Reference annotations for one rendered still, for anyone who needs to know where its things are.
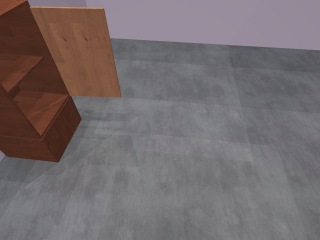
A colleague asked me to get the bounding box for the cupboard door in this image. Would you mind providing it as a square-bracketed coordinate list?
[30, 6, 122, 98]

